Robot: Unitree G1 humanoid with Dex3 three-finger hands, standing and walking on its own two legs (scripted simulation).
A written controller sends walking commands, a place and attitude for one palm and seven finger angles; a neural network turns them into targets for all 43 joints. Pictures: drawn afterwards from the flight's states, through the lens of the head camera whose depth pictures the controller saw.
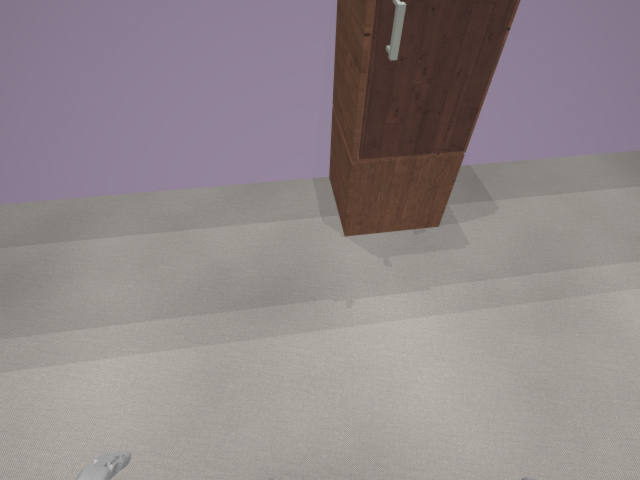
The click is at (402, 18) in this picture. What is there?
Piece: cupboard door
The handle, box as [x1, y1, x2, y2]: [386, 0, 405, 59]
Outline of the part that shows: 399,0 393,0 396,7 390,44 386,46 386,49 389,54 388,57 390,59 396,59 405,9 405,3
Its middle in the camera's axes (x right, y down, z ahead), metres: +0.19 -0.54 +1.00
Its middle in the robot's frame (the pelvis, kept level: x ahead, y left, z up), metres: +1.14 -0.14 +0.09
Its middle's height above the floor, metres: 0.86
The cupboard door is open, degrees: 0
